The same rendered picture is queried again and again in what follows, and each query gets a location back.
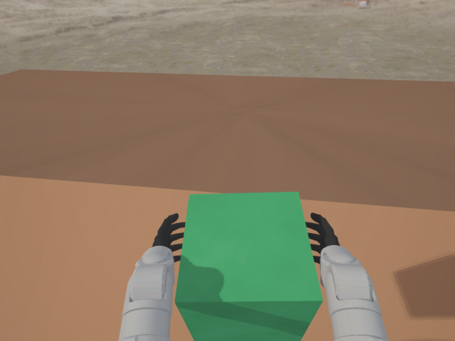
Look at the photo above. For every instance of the robot right forearm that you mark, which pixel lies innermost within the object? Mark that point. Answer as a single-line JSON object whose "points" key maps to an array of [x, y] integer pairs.
{"points": [[352, 302]]}

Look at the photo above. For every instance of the carton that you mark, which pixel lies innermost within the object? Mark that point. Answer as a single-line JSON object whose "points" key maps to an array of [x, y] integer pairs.
{"points": [[247, 271]]}

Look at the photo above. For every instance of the robot left forearm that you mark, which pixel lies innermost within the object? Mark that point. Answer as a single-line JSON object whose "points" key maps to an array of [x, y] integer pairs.
{"points": [[148, 302]]}

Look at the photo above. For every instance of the left robot hand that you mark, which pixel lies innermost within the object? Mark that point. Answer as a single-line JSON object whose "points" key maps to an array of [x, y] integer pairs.
{"points": [[163, 238]]}

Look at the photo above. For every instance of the right robot hand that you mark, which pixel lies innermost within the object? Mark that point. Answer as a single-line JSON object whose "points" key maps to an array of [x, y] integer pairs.
{"points": [[326, 236]]}

